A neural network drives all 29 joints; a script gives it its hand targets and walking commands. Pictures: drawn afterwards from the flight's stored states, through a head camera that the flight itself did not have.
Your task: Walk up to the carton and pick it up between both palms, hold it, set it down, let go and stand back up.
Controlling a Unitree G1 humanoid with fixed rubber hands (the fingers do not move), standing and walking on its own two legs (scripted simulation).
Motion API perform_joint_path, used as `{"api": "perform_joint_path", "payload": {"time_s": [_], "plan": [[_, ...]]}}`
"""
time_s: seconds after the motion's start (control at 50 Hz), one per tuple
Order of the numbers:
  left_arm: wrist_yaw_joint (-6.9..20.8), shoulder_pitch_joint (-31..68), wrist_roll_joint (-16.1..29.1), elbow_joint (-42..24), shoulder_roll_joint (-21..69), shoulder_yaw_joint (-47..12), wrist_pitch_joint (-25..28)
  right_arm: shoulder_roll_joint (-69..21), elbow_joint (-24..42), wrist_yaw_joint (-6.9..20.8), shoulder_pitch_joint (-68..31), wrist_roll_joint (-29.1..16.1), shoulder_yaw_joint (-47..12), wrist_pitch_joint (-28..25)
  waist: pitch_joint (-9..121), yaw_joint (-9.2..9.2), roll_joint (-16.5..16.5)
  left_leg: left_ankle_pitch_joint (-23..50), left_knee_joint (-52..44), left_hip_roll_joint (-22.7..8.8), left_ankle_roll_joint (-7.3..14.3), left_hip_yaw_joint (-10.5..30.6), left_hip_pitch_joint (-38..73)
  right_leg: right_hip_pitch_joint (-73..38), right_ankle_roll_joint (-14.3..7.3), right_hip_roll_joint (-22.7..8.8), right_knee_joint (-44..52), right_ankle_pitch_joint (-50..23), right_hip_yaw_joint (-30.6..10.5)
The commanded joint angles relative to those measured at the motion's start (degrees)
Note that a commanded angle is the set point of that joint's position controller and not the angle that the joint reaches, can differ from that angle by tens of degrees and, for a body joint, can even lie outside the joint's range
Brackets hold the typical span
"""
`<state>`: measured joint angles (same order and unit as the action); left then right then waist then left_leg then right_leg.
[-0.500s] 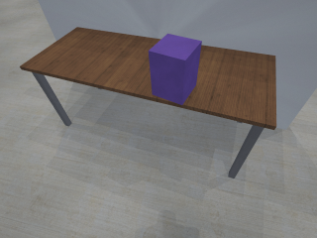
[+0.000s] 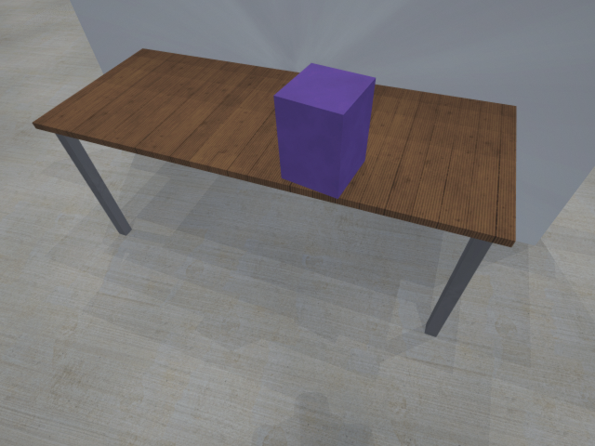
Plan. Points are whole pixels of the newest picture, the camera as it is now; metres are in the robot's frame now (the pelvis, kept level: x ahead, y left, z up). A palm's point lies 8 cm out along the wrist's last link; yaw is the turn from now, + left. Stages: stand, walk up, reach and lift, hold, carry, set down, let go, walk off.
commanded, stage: walk up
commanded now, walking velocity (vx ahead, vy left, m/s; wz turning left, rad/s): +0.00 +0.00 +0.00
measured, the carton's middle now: (324, 132) +0.83 -0.03 -0.05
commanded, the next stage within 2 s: none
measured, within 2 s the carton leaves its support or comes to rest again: neither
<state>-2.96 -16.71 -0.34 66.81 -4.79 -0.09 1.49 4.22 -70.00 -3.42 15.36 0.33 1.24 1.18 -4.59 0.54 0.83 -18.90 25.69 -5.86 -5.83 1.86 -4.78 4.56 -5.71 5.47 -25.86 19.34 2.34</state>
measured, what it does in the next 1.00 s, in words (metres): walks ahead, turning right: left foot, then right foot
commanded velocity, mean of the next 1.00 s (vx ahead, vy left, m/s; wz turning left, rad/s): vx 0.00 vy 0.00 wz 0.00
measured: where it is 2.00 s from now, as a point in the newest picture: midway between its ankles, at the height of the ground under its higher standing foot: (271, 350)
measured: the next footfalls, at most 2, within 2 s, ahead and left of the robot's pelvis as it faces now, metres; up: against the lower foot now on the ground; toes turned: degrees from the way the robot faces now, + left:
left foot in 0.58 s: +0.31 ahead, +0.20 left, +0.00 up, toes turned -7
right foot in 0.92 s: +0.25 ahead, +0.01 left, +0.00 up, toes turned -26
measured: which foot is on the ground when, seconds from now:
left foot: down 0.00-0.16, up 0.18-0.56, down 0.58-0.92, up 0.94-1.00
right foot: down 0.00-0.58, up 0.60-0.90, down 0.92-1.00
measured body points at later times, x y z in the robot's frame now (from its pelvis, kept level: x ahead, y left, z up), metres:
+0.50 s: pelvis +0.07 +0.07 -0.01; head +0.09 +0.06 +0.44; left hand -0.04 +0.30 -0.15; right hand +0.18 -0.18 -0.15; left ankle +0.24 +0.19 -0.70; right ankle -0.06 -0.05 -0.73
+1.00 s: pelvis +0.21 +0.13 -0.04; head +0.19 +0.09 +0.41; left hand +0.38 +0.33 -0.14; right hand +0.08 -0.10 -0.21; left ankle +0.26 +0.22 -0.70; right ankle +0.21 +0.03 -0.74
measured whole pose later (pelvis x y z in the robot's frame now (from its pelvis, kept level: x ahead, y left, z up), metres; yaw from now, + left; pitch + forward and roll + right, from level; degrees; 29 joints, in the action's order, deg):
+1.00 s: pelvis +0.21 +0.13 -0.04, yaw -26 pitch -3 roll +2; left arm -2.1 -20.3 -1.1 44.1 -10.3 2.7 2.7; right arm 17.9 -55.4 1.4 19.5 3.3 0.0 3.9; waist -3.8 -2.0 4.4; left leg -35.4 62.6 -3.7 0.2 -10.0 -26.6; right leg 25.2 -3.4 0.5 -50.4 22.0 0.5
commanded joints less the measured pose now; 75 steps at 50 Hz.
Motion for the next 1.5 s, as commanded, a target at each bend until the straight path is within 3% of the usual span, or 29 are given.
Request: {"api": "perform_joint_path", "payload": {"time_s": [0.0,0.12,0.14,0.16,0.2,0.34,0.42,0.5,0.52,0.54,0.56,0.58,0.6,0.7,0.78,0.84,0.88,0.9,0.92,0.94,0.96,1.06,1.24,1.3,1.32,1.34,1.36,1.38,1.48], "plan": [[-0.25,-6.98,0.13,-0.24,-5.64,0.82,0.30,1.97,-0.02,-0.24,6.84,-0.29,0.01,0.33,-3.45,-0.46,-2.80,12.62,-1.71,-0.12,3.27,-2.69,-5.06,0.37,2.53,-10.72,5.82,-37.93,-7.79],[-0.37,-8.57,0.23,-0.93,-6.26,0.84,0.86,4.13,0.05,-0.13,6.41,0.08,0.60,-0.49,0.14,0.38,-1.39,16.41,-1.74,-0.23,3.27,-3.40,-2.94,-1.81,1.98,-10.78,4.54,-43.13,-7.38],[-0.08,-16.09,-1.52,-4.15,-11.32,3.80,1.88,13.72,4.56,0.51,0.80,5.19,2.25,-1.77,2.43,4.57,-1.89,-8.05,12.22,6.03,4.78,-9.56,-11.16,-8.88,0.57,-13.31,4.27,-17.41,-19.80],[-0.36,-21.40,-1.91,-2.22,-13.86,5.33,2.25,12.51,7.05,1.05,-5.60,6.06,2.28,-1.97,-1.40,7.46,-3.98,-18.29,20.35,7.95,4.90,-6.87,-27.87,-15.12,-2.90,-18.82,10.06,-5.89,-32.51],[-1.22,-24.02,-2.05,-2.38,-13.60,5.61,1.91,8.99,10.57,2.10,-9.17,5.25,0.95,-2.42,-6.57,6.83,-3.09,-16.22,32.02,4.26,5.55,-0.36,-42.62,-16.13,-6.26,-24.01,13.33,10.19,-40.68],[-0.62,-15.71,-2.92,-8.62,-10.62,4.64,5.17,11.64,18.97,3.59,-13.52,4.20,-0.34,-3.52,-7.38,2.55,-4.27,-5.09,30.62,-0.67,4.02,3.35,-43.31,-6.78,-9.28,-24.18,12.55,-3.55,-32.81],[0.19,-11.33,-2.50,-11.45,-11.41,4.38,5.24,11.41,21.51,4.61,-13.13,3.44,-0.63,-3.38,-7.74,0.29,-7.72,9.37,20.85,1.77,5.01,-1.09,-25.95,10.10,-5.22,-17.90,10.23,-8.66,-22.22],[1.33,-8.83,-2.77,-12.89,-13.92,4.53,3.94,13.63,18.56,4.25,2.47,3.28,1.39,-3.31,-5.75,-6.40,-7.78,11.73,16.15,5.81,7.25,-5.62,4.51,27.75,-1.92,-14.37,-1.03,-5.25,-16.67],[1.75,-10.13,-2.70,-13.00,-13.74,4.46,3.62,15.63,17.41,3.90,9.26,3.49,2.37,-3.40,-1.96,-8.44,-4.38,8.55,16.42,5.88,7.06,-3.45,12.47,30.02,-0.87,-11.45,-10.68,-2.31,-15.76],[2.22,-14.88,-2.26,-13.69,-10.78,3.17,3.24,19.84,17.59,3.33,13.34,3.74,3.46,-3.61,2.66,-8.92,7.46,-7.95,7.17,-1.48,8.53,7.67,13.74,28.41,0.25,-5.59,-27.68,0.61,-11.68],[2.39,-17.67,-1.53,-15.77,-7.65,2.39,2.78,22.62,19.52,2.70,14.17,2.94,3.57,-3.56,4.74,-8.17,15.79,-25.94,-9.51,-16.24,11.68,32.20,6.84,27.03,3.20,-1.55,-45.25,15.88,-9.50],[2.29,-20.24,-0.53,-16.54,-10.97,3.10,1.69,24.79,21.05,2.00,7.07,0.90,3.66,-2.68,2.91,-4.41,11.75,-41.57,-20.10,-19.63,14.56,44.48,-0.37,28.35,4.26,-2.18,-51.53,15.98,-10.41],[2.49,-19.03,-0.93,-17.18,-11.95,3.23,1.33,24.95,23.03,1.59,1.63,0.22,3.49,-2.28,-1.29,-2.62,11.07,-46.89,-22.45,-21.01,16.88,46.31,-5.90,30.21,4.52,-3.98,-56.47,14.22,-10.11],[3.09,-16.47,-2.24,-18.57,-10.51,2.98,1.00,18.43,22.47,2.54,-1.10,1.85,1.69,-3.74,-2.07,-0.37,2.44,-23.67,-13.74,-16.94,20.86,18.38,-17.91,23.16,4.45,-9.66,-48.34,14.43,-8.96],[3.07,-12.61,-1.86,-22.35,-10.75,3.51,0.59,18.74,21.07,3.14,-1.65,2.64,1.12,-4.29,-0.12,0.25,4.85,-23.24,-13.43,-18.13,21.21,12.73,-16.86,23.38,4.19,-10.58,-38.30,14.35,-9.07],[3.16,-14.00,-1.24,-22.90,-11.14,4.45,1.12,19.17,20.94,3.28,-3.69,2.69,0.74,-3.13,1.64,2.75,4.15,-29.12,-10.41,-16.72,17.74,4.69,-24.49,11.73,2.44,-8.89,-26.10,10.10,-5.59],[2.71,-25.35,-0.45,-18.82,-10.55,5.36,1.42,17.21,22.25,3.48,-8.46,3.83,-0.42,-1.26,4.07,9.46,-5.45,-37.82,5.26,-9.64,11.38,-7.86,-42.30,-11.90,0.03,-4.26,-15.62,2.44,-1.48],[2.07,-27.43,-0.49,-18.55,-12.29,6.52,1.04,14.19,23.77,3.81,-7.11,3.93,-1.50,-0.47,4.19,10.23,-17.24,-39.20,21.69,-2.45,7.65,-14.57,-48.38,-13.70,-1.87,-8.75,-8.38,13.62,-11.88],[0.79,-26.16,-0.91,-21.57,-16.84,6.78,0.89,13.80,25.82,4.61,-6.31,3.10,-1.75,0.49,1.37,9.15,-24.24,-28.14,41.57,3.11,5.12,-11.77,-53.53,-5.38,-6.31,-24.78,8.79,41.56,-47.55],[-1.23,-19.25,-0.33,-23.25,-19.02,6.80,0.85,18.71,26.58,5.55,-4.46,2.98,-1.22,1.45,-4.37,5.44,-9.96,-20.27,46.86,-1.14,4.55,-2.13,-53.08,3.07,-8.11,-29.87,15.94,50.11,-57.63],[-2.36,-14.32,-0.31,-25.13,-18.31,6.20,1.57,18.87,25.09,6.30,-3.56,2.38,-1.33,1.66,-6.40,3.57,-4.76,-14.00,48.39,-1.21,3.78,-1.67,-52.31,4.78,-7.68,-28.39,13.25,43.99,-52.25],[-1.49,-8.52,-1.44,-24.40,-15.81,5.26,4.46,18.29,21.71,6.10,1.55,3.24,-0.33,0.75,-3.74,1.63,-9.82,-4.36,44.49,-2.88,1.36,-0.90,-44.94,10.68,-8.22,-23.39,8.85,26.15,-33.11],[0.78,-5.54,-2.84,-21.34,-18.02,5.64,4.08,15.16,23.53,6.56,2.78,2.61,1.08,-1.41,-5.39,0.12,-13.88,4.69,21.81,-0.27,4.29,-7.58,-23.43,19.73,-4.63,-16.74,4.12,12.22,-14.15],[1.77,-2.77,-3.37,-21.23,-16.39,4.41,2.16,16.16,21.57,5.69,14.10,2.55,2.96,-2.34,-2.60,-6.10,-7.05,5.31,13.72,4.19,5.80,-11.18,-1.97,28.42,-1.97,-13.33,-9.92,11.68,-10.37],[2.32,-5.78,-3.32,-20.93,-12.06,2.95,1.78,18.78,20.59,5.09,19.18,2.88,4.04,-2.89,0.08,-7.05,1.19,-0.16,11.24,1.65,6.06,-5.56,3.92,30.55,-0.16,-9.03,-23.68,6.78,-6.24],[2.51,-8.70,-3.25,-21.89,-6.59,1.41,1.83,22.32,20.87,4.25,23.79,2.67,4.96,-3.06,2.45,-8.28,14.36,-15.92,1.33,-10.22,8.57,13.28,4.08,33.00,2.53,-4.03,-43.43,12.77,-2.89],[2.36,-9.47,-1.29,-24.57,-8.28,1.83,1.34,27.49,21.97,3.50,19.55,0.73,5.81,-2.24,2.07,-6.43,18.71,-34.13,-16.87,-18.84,14.81,39.14,-1.22,36.30,3.92,-1.53,-50.48,20.14,-4.61],[2.15,-6.79,-1.53,-25.15,-11.71,2.43,1.03,27.43,24.46,3.04,13.53,-0.85,5.36,-1.93,-2.65,-5.64,12.79,-45.48,-22.76,-22.48,16.95,44.27,-7.74,37.47,4.60,-5.54,-54.32,18.03,-7.04],[2.78,-5.09,-2.09,-24.11,-11.99,3.05,1.83,19.83,23.51,2.85,6.63,1.95,2.70,-3.63,-3.08,-3.08,11.54,-18.55,-11.89,-18.11,19.30,16.03,-11.46,30.60,5.46,-11.12,-41.88,16.00,-6.85]]}}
